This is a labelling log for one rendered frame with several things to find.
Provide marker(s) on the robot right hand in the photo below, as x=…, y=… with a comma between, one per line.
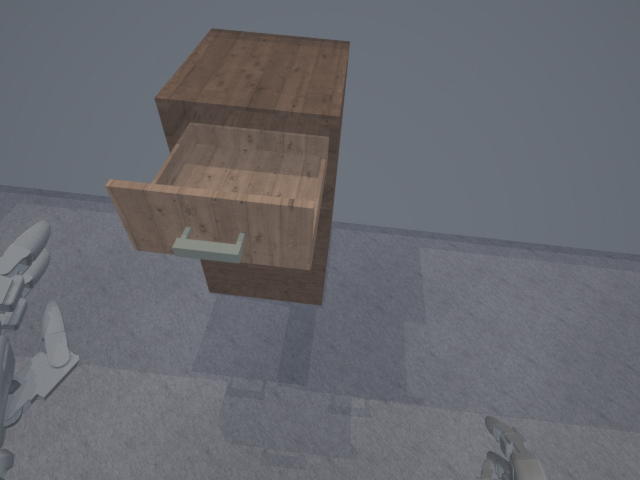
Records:
x=522, y=464

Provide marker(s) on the cabinet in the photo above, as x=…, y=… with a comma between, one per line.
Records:
x=266, y=82

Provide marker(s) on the handle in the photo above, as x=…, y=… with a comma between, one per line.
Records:
x=207, y=250

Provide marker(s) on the robot left hand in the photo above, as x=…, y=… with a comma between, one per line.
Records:
x=21, y=267

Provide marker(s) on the drawer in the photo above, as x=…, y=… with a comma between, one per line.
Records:
x=222, y=181

